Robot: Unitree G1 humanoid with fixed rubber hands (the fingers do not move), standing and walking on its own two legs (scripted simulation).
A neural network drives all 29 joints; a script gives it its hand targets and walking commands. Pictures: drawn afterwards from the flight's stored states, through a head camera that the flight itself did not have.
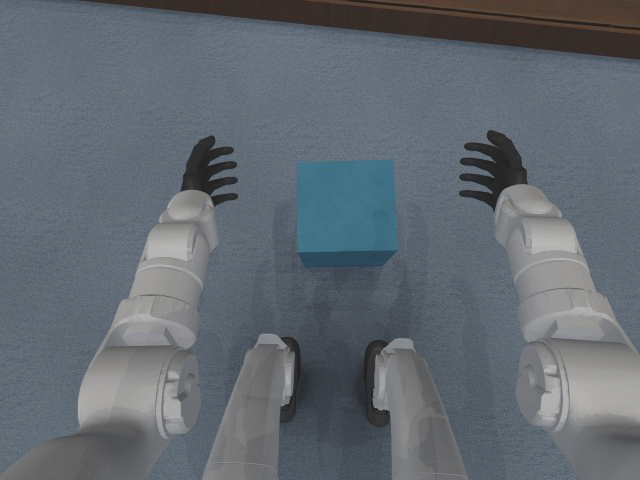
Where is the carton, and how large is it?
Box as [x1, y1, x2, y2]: [297, 159, 397, 266]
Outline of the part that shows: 392,159 297,162 297,252 305,266 382,265 397,250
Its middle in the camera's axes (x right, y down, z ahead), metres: +0.06 -0.05 +0.94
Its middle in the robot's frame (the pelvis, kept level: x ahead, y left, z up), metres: +0.52 -0.01 -0.53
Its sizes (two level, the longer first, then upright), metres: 0.210 0.200 0.250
